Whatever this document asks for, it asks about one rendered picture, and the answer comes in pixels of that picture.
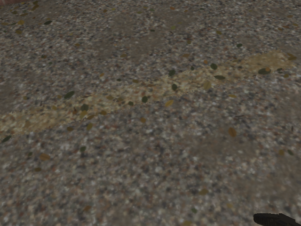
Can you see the right robot hand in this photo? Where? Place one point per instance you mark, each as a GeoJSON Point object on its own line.
{"type": "Point", "coordinates": [280, 219]}

